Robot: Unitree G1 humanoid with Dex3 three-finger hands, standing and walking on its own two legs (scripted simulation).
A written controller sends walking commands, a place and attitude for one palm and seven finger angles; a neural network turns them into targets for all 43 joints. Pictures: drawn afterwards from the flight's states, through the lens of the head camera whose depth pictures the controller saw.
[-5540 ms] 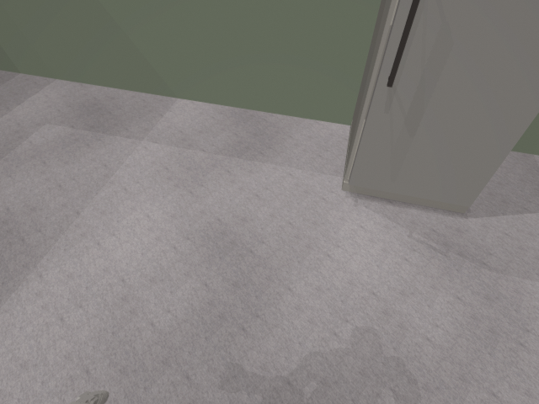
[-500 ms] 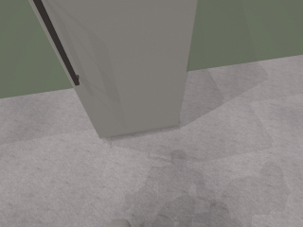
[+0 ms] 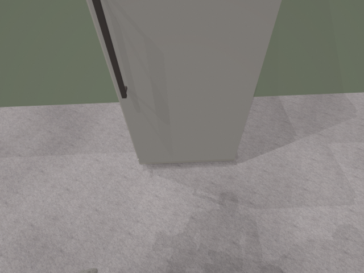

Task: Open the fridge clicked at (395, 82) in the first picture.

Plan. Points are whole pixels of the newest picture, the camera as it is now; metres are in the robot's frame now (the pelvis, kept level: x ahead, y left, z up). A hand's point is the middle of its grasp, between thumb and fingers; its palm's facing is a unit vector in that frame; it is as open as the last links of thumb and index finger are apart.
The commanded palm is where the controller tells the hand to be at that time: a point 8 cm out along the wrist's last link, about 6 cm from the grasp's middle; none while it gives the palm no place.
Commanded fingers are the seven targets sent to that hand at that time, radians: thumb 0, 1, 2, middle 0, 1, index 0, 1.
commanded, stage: take the last steps up to it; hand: left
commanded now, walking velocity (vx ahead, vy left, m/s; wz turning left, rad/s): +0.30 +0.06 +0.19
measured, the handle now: (112, 49) +0.76 +0.27 +0.09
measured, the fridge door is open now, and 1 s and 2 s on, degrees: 0 0 0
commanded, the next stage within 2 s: come to a stop and stand still in 1.00 s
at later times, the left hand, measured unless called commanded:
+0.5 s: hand out of the picture -0.05 +0.21 -0.17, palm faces +0.21 -0.96 -0.16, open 7.4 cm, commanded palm none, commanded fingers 0.00 0.90 0.90 -0.20 -0.30 -0.20 -0.30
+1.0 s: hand (113, 193) +0.35 +0.24 -0.16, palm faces +0.03 -0.98 -0.21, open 7.4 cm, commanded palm none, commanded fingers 0.00 0.90 0.90 -0.20 -0.30 -0.20 -0.30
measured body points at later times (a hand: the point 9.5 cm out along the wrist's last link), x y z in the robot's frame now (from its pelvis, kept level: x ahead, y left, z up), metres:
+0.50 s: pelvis +0.06 +0.05 +0.00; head +0.07 +0.07 +0.45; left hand -0.06 +0.26 -0.16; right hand +0.16 -0.18 -0.14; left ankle +0.09 +0.17 -0.73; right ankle +0.01 -0.10 -0.73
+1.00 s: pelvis +0.24 +0.05 -0.01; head +0.27 +0.04 +0.44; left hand +0.35 +0.29 -0.14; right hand +0.14 -0.14 -0.17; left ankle +0.09 +0.17 -0.72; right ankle +0.34 -0.03 -0.73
